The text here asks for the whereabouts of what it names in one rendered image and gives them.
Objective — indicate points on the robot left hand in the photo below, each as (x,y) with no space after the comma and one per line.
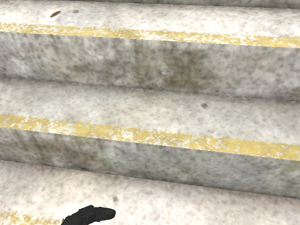
(88,215)

